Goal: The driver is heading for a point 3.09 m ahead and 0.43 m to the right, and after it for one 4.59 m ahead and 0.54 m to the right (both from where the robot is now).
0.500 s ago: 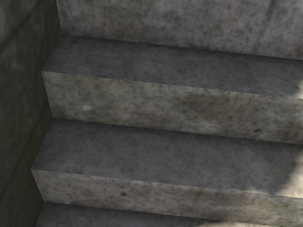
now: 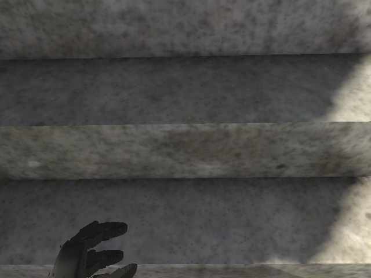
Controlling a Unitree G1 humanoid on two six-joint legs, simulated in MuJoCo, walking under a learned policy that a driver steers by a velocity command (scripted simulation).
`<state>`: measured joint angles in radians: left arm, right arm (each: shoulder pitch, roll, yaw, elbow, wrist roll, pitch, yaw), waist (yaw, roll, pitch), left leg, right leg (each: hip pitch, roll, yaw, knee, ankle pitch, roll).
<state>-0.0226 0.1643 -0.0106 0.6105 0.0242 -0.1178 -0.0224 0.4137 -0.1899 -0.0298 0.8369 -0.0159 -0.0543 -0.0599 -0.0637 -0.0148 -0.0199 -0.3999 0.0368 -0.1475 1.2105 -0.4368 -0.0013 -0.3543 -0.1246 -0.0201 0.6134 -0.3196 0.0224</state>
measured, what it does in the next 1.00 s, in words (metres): climbs: left foot 0.22 m higher, then right foot 0.22 m higher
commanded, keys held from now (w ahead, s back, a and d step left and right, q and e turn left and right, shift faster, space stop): w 1.00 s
